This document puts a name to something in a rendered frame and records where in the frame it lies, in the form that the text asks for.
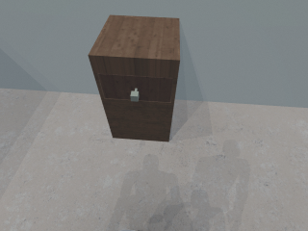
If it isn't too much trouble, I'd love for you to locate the cabinet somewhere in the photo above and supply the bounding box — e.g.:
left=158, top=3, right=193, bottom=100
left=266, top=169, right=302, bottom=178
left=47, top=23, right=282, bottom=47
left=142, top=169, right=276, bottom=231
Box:
left=88, top=14, right=180, bottom=142

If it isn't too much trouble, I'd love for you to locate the handle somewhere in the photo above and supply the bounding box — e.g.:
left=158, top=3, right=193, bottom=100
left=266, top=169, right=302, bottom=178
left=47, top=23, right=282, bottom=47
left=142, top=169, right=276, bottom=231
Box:
left=130, top=88, right=140, bottom=102

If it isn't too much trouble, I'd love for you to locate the drawer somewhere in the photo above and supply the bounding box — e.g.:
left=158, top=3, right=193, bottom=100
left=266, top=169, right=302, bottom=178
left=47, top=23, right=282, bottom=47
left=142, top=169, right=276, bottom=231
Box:
left=98, top=73, right=173, bottom=102

